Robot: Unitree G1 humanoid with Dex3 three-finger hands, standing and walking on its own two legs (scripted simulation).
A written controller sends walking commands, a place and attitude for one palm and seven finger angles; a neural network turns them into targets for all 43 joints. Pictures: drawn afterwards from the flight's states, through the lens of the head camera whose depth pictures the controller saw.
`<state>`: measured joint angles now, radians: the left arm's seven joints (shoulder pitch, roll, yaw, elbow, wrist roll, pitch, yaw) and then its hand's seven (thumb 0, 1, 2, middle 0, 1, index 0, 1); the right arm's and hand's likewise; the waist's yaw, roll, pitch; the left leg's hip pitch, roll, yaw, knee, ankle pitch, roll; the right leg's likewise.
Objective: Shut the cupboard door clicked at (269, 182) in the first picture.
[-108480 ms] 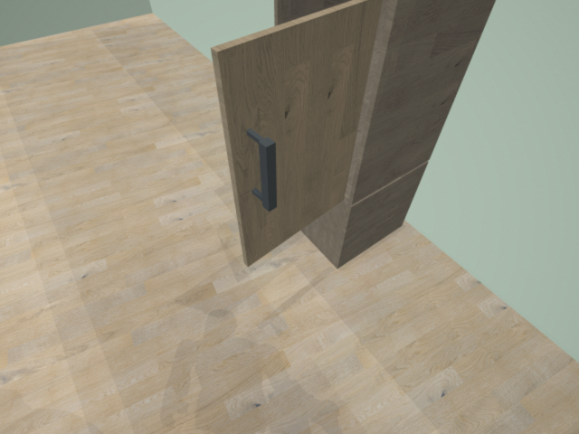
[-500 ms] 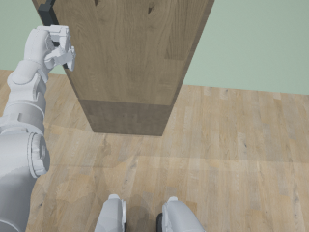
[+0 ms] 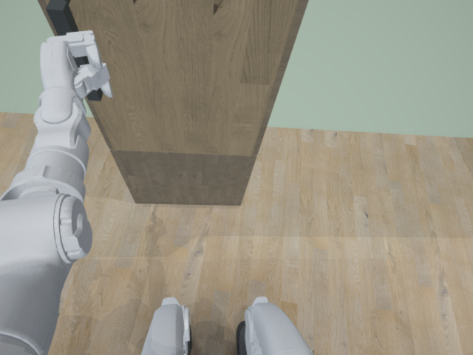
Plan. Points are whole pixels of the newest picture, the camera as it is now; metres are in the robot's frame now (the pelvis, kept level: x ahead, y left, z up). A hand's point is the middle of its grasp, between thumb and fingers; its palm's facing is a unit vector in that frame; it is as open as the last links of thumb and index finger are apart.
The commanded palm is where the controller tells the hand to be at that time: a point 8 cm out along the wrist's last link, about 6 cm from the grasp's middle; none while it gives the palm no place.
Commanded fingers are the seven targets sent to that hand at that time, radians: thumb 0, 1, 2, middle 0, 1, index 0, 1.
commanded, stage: pull the fist back off the door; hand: left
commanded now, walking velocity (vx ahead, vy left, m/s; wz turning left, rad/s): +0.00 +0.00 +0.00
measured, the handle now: (82, 49) +0.61 +0.22 +0.10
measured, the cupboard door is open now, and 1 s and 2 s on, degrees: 0 0 0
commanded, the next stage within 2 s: draw the hand back to the body in 0.62 s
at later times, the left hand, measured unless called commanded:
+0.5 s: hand (110, 92) +0.51 +0.16 +0.11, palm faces +0.09 -1.00 -0.04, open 3.1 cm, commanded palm +0.46 +0.20 +0.11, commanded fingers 0.00 0.90 0.90 -1.30 -1.50 -1.30 -1.50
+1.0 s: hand (74, 114) +0.43 +0.18 +0.15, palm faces +0.05 -1.00 -0.02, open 3.1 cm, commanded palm +0.39 +0.23 +0.15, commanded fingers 0.00 0.90 0.90 -1.30 -1.50 -1.30 -1.50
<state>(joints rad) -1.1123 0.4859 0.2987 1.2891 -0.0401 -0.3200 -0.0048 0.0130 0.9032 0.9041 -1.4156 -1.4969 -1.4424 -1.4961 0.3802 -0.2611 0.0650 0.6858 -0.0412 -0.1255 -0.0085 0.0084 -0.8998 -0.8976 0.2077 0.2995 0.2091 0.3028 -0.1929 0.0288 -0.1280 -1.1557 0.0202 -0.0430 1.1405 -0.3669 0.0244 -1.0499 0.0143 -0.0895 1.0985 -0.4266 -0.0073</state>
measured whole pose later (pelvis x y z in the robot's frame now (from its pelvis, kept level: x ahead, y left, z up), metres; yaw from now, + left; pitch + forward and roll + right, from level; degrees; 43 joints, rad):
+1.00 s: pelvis +0.07 -0.01 +0.06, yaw -1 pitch +10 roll -1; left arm -0.26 0.29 0.25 0.52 -0.25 -0.28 -0.21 0.01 0.90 0.90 -1.30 -1.50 -1.30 -1.50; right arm 0.29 -0.24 0.02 0.57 0.04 0.00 -0.03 0.01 -0.90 -0.90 0.20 0.30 0.21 0.30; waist -0.02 0.04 -0.14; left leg -0.65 0.03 0.02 0.87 -0.40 0.01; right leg -0.58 0.03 -0.02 0.85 -0.45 -0.02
